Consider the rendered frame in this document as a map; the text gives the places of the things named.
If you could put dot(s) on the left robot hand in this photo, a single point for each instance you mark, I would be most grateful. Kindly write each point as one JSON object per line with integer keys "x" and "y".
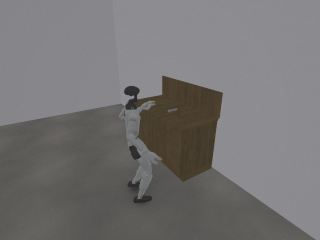
{"x": 147, "y": 105}

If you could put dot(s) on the right robot upper arm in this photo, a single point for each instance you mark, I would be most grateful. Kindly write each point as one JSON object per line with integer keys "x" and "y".
{"x": 132, "y": 119}

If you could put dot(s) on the right robot forearm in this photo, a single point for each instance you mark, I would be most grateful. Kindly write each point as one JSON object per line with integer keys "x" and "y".
{"x": 134, "y": 141}

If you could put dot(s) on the right robot hand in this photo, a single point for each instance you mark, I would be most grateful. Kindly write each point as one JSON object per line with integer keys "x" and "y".
{"x": 151, "y": 156}

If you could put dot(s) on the tap lever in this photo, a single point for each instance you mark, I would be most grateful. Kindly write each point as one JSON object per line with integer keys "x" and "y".
{"x": 170, "y": 110}

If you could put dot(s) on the left robot upper arm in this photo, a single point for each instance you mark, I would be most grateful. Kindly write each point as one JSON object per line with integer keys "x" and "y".
{"x": 122, "y": 115}

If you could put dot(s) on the robot right foot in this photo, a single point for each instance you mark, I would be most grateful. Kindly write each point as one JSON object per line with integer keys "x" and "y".
{"x": 143, "y": 199}

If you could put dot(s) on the counter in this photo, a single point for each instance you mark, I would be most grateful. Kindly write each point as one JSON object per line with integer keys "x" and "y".
{"x": 183, "y": 138}

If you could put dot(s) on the right robot shin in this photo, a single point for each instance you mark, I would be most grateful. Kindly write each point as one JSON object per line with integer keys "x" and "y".
{"x": 144, "y": 184}

